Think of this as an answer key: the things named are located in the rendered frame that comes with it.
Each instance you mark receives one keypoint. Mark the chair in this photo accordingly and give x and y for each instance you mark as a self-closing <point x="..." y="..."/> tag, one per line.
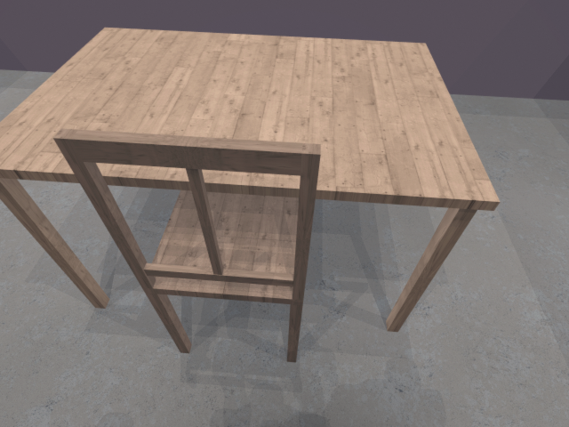
<point x="215" y="245"/>

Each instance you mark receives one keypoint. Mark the table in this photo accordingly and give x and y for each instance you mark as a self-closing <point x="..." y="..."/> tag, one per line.
<point x="388" y="128"/>

